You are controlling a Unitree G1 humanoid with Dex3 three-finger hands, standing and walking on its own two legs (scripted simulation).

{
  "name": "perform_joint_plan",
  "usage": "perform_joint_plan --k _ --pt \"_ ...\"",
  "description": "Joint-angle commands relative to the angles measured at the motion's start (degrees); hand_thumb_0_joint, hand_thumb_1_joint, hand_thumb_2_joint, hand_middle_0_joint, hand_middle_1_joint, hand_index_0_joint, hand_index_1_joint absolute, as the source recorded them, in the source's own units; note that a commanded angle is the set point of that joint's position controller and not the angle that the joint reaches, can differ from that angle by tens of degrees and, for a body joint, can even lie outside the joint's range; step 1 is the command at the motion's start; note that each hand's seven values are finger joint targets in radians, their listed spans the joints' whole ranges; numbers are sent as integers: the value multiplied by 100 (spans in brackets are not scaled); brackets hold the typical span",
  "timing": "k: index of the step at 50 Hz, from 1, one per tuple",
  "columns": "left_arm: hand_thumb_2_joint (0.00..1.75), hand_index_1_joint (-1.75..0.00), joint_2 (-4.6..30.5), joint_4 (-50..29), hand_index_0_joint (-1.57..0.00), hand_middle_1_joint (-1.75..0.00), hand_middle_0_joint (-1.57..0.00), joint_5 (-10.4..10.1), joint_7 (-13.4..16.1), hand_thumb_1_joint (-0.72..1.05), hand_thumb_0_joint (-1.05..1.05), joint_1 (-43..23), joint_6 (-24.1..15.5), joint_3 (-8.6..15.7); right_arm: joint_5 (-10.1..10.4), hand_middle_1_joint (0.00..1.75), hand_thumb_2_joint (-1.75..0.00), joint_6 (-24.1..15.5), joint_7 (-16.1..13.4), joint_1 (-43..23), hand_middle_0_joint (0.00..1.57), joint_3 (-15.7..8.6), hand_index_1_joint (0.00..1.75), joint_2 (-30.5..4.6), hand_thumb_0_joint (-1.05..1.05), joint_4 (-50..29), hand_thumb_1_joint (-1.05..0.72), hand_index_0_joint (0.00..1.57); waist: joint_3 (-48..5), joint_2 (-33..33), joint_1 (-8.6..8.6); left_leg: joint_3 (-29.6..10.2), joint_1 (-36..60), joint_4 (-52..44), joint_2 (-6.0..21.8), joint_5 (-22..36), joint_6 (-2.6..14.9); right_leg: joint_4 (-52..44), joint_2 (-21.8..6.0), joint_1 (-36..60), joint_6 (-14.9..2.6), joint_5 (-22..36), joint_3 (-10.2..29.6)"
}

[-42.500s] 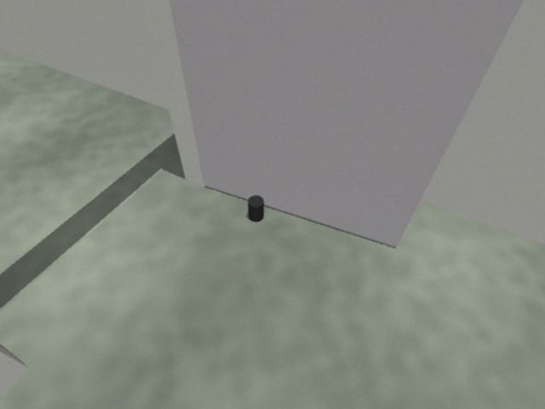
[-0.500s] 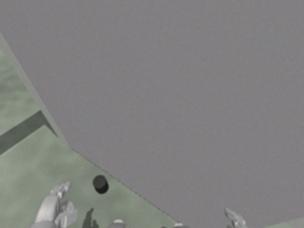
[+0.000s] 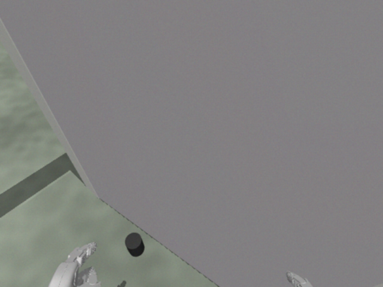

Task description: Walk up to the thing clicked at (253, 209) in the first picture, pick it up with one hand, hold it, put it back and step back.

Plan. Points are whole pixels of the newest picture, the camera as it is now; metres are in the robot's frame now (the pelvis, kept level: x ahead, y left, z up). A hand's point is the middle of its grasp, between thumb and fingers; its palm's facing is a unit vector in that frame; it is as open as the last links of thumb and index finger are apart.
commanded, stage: home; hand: left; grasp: from above
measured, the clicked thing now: (135, 244) +0.45 +0.24 -0.66
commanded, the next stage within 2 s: stand in 1.64 s
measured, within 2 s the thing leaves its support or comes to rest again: neither
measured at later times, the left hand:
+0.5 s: hand (98, 285) +0.17 +0.18 -0.05, palm faces +0.03 -0.98 -0.20, open 7.4 cm
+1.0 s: hand (98, 282) +0.17 +0.18 -0.05, palm faces +0.03 -0.98 -0.20, open 7.4 cm
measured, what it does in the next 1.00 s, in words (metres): stands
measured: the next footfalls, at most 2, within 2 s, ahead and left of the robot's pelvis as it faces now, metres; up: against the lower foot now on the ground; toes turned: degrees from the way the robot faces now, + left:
none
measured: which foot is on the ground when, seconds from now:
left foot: down 0.00-1.00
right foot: down 0.00-1.00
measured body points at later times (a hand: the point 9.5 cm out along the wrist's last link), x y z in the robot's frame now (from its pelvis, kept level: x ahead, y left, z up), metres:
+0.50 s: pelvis +0.00 +0.00 +0.00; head +0.03 +0.00 +0.45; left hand +0.16 +0.23 -0.03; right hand +0.11 -0.24 -0.10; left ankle +0.02 +0.12 -0.68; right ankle +0.00 -0.13 -0.68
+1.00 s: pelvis +0.01 +0.00 +0.00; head +0.03 +0.01 +0.45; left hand +0.17 +0.23 -0.03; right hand +0.11 -0.24 -0.10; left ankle +0.02 +0.12 -0.68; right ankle +0.00 -0.13 -0.68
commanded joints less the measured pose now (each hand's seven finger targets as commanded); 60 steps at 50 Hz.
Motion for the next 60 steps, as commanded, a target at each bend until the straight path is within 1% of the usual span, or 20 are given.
perform_joint_plan --k 1,3,7,11,13,19,22,25,27,29,32,37,39,42,43,44,50,53,59,60 --pt "90 -30 638 -1112 -20 -30 -20 22 38 90 0 -145 -305 401 29 30 -90 -658 -140 -811 20 -451 30 -785 0 -1298 -90 20 -416 -127 39 33 518 -1130 -126 499 100 -985 115 94 -78 484 -144" --pt "90 -30 675 -1134 -20 -30 -20 43 44 90 0 -116 -283 405 38 30 -90 -662 -148 -818 20 -460 30 -785 0 -1300 -90 20 -542 -164 37 54 572 -1102 -131 561 104 -981 115 114 -89 514 -131" --pt "90 -30 632 -1138 -20 -30 -20 20 44 90 0 -119 -266 377 40 30 -90 -684 -149 -820 20 -447 30 -771 0 -1287 -90 20 -456 -198 51 66 499 -1074 -138 534 103 -978 112 84 -77 496 -116" --pt "90 -30 642 -1177 -20 -30 -20 5 32 90 0 -176 -273 357 30 30 -90 -709 -159 -783 20 -463 30 -789 0 -1264 -90 20 -536 -227 -23 83 538 -1022 -135 607 113 -974 112 81 -64 582 -97" --pt "90 -30 639 -1115 -20 -30 -20 7 40 90 0 -89 -261 406 35 30 -90 -722 -168 -797 20 -460 30 -780 0 -1271 -90 20 -472 -260 34 71 506 -1050 -126 508 101 -964 111 60 -71 477 -101" --pt "90 -30 621 -1171 -20 -30 -20 13 48 90 0 -44 -252 362 36 30 -90 -730 -174 -739 20 -471 30 -789 0 -1234 -90 20 -655 -210 35 68 623 -995 -114 868 97 -873 117 144 -101 764 -100" --pt "90 -30 643 -1130 -20 -30 -20 15 45 90 0 -73 -235 368 31 30 -90 -718 -171 -766 20 -468 30 -779 0 -1264 -90 20 -483 -160 48 43 534 -1040 -110 702 83 -906 124 51 -89 616 -112" --pt "90 -30 666 -1193 -20 -30 -20 23 47 90 0 -70 -249 403 27 30 -90 -718 -164 -775 20 -477 30 -775 0 -1279 -90 20 -552 -45 65 33 565 -1071 -103 651 66 -878 130 51 -100 574 -101" --pt "90 -30 633 -1123 -20 -30 -20 7 39 90 0 12 -238 388 31 30 -90 -720 -162 -757 20 -480 30 -794 0 -1273 -90 20 -507 -192 73 -2 570 -1093 -73 656 73 -861 142 63 -97 565 -126" --pt "90 -30 658 -1270 -20 -30 -20 9 47 90 0 -67 -252 381 30 30 -90 -719 -163 -745 20 -480 30 -769 0 -1309 -90 20 -657 -84 71 28 586 -1027 -105 789 63 -860 126 107 -102 679 -100" --pt "90 -30 645 -1253 -20 -30 -20 6 46 90 0 -110 -249 356 23 30 -90 -718 -160 -723 20 -475 30 -770 0 -1288 -90 20 -574 -112 39 28 561 -1007 -96 860 75 -843 126 82 -103 752 -96" --pt "90 -30 664 -1176 -20 -30 -20 1 55 90 0 45 -231 408 27 30 -90 -714 -167 -664 20 -488 30 -763 0 -1269 -90 20 -724 -148 65 66 627 -915 -112 1068 88 -832 107 177 -102 949 -74" --pt "90 -30 640 -1215 -20 -30 -20 22 55 90 0 -69 -228 356 20 30 -90 -710 -169 -704 20 -484 30 -755 0 -1288 -90 20 -591 -109 48 51 585 -956 -100 962 77 -850 114 75 -98 864 -70" --pt "90 -30 678 -1129 -20 -30 -20 31 60 90 0 28 -213 421 22 30 -90 -709 -164 -684 20 -489 30 -776 0 -1275 -90 20 -563 -90 83 40 578 -1012 -93 850 74 -836 118 87 -116 732 -85" --pt "90 -30 665 -1304 -20 -30 -20 5 45 90 0 -127 -231 348 34 30 -90 -703 -156 -697 20 -484 30 -779 0 -1315 -90 20 -596 -85 57 26 565 -1012 -92 807 83 -854 122 66 -105 709 -91" --pt "90 -30 665 -1217 -20 -30 -20 16 51 90 0 -30 -228 399 31 30 -90 -701 -158 -712 20 -491 30 -794 0 -1293 -90 20 -543 -104 70 0 601 -1060 -73 779 74 -829 126 74 -109 677 -105" --pt "90 -30 655 -1259 -20 -30 -20 16 54 90 0 -97 -231 373 28 30 -90 -682 -152 -705 20 -492 30 -770 0 -1326 -90 20 -569 -46 60 6 565 -1011 -79 880 69 -808 125 64 -117 766 -102" --pt "90 -30 664 -1198 -20 -30 -20 19 57 90 0 3 -225 386 33 30 -90 -670 -149 -724 20 -484 30 -755 0 -1362 -90 20 -478 -121 80 6 469 -1044 -97 616 72 -861 122 31 -96 554 -94" --pt "90 -30 620 -1262 -20 -30 -20 2 49 90 0 -67 -270 333 30 30 -90 -684 -139 -683 20 -500 30 -780 0 -1332 -90 20 -505 -68 28 -27 546 -1056 -55 735 56 -780 136 -16 -110 643 -108" --pt "90 -30 641 -1262 -20 -30 -20 -1 45 90 0 -1 -262 365 25 30 -90 -690 -138 -675 20 -504 30 -778 0 -1318 -90 20 -582 -16 77 -58 580 -1062 -43 796 41 -736 136 21 -117 687 -112"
